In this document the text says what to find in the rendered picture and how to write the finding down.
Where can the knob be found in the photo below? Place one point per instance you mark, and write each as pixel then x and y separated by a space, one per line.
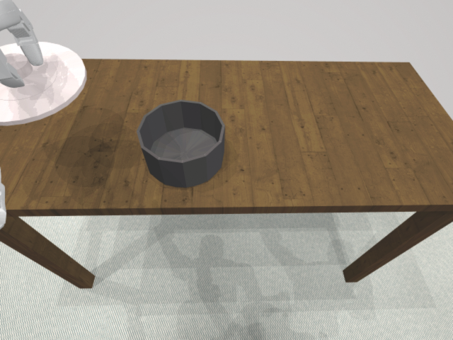
pixel 20 63

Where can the pot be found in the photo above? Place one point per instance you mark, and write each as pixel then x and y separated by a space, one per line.
pixel 182 142

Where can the lid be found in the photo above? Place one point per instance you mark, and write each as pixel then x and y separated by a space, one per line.
pixel 49 88

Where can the table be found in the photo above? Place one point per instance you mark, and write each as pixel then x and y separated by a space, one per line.
pixel 300 137

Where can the robot left hand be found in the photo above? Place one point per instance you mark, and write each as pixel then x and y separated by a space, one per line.
pixel 15 21

